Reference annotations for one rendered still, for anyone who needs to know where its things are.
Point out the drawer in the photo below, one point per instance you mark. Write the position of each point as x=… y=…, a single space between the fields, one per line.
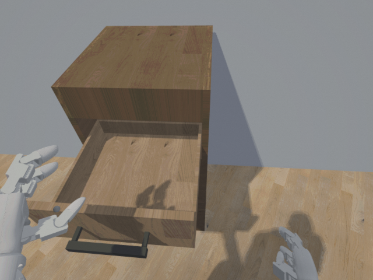
x=137 y=177

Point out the handle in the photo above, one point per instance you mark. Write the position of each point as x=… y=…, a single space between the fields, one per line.
x=107 y=249

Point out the robot left hand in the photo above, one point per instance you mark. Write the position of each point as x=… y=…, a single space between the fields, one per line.
x=22 y=179

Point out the cabinet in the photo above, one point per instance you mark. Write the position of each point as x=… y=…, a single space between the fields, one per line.
x=143 y=73

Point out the robot right hand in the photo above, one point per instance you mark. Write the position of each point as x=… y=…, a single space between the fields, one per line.
x=300 y=263

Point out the left robot forearm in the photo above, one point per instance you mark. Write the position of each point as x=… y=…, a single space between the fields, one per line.
x=11 y=265

